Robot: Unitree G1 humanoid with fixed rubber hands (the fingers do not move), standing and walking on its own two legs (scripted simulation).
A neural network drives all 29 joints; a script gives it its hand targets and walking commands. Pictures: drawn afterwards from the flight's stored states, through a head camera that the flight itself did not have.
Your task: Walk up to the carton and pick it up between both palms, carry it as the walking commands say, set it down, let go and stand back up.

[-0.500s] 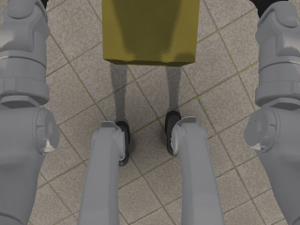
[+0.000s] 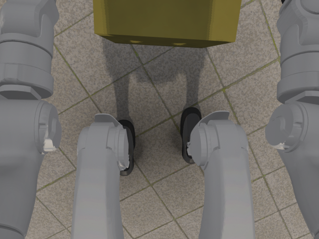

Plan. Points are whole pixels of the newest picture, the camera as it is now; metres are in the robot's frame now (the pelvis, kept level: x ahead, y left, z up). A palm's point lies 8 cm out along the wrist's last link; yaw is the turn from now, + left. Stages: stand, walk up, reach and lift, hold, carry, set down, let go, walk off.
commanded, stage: reach and lift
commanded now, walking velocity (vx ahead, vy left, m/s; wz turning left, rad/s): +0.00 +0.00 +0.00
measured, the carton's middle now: out of the picture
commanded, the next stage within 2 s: none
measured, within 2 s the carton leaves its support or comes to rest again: neither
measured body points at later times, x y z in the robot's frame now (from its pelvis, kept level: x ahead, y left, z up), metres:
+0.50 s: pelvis -0.01 -0.01 -0.06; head +0.38 +0.00 +0.15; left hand +0.57 +0.17 -0.25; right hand +0.56 -0.24 -0.25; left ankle +0.08 +0.11 -0.39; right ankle +0.12 -0.13 -0.39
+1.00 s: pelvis -0.01 -0.01 -0.06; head +0.38 +0.00 +0.15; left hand +0.57 +0.15 -0.25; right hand +0.56 -0.22 -0.25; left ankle +0.08 +0.11 -0.39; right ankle +0.12 -0.13 -0.39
